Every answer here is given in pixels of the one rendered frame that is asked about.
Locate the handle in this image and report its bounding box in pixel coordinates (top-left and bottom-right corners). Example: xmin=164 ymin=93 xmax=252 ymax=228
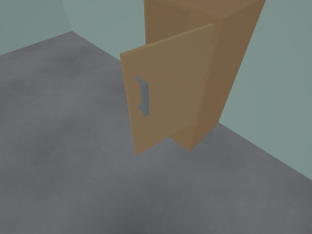
xmin=136 ymin=76 xmax=149 ymax=117

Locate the cupboard door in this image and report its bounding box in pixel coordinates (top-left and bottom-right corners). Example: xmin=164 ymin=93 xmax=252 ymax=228
xmin=119 ymin=23 xmax=215 ymax=155

